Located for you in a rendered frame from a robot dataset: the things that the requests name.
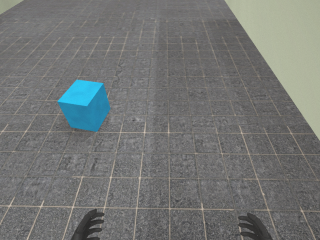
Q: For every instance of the robot right hand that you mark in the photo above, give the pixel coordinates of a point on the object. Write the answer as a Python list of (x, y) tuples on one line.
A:
[(260, 231)]

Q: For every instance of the carton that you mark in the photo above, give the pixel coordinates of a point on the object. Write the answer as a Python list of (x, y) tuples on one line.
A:
[(85, 105)]

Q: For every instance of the robot left hand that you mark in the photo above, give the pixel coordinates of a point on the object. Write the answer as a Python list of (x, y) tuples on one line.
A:
[(83, 231)]

